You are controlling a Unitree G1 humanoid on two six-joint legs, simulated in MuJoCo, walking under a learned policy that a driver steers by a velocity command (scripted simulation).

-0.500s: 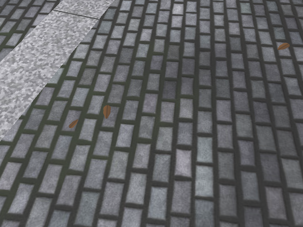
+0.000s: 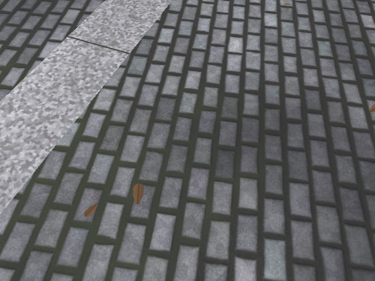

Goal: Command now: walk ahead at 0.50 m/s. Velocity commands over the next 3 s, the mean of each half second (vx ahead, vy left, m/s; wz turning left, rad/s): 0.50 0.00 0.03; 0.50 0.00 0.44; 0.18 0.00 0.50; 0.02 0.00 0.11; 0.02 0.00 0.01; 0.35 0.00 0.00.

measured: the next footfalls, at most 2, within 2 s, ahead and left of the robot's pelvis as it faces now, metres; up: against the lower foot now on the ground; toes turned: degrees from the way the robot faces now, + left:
right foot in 0.42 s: +0.40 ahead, -0.15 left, +0.00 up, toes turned -1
left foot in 0.96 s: +0.66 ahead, +0.12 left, +0.00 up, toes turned +19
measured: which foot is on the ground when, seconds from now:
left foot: down 0.00-0.42, up 0.44-0.94, down 0.96-1.00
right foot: up 0.00-0.40, down 0.42-0.94, up 0.96-1.00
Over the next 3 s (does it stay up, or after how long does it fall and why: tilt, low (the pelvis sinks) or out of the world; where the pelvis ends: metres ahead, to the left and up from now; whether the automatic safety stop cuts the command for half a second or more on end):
stays up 0.92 0.15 0.01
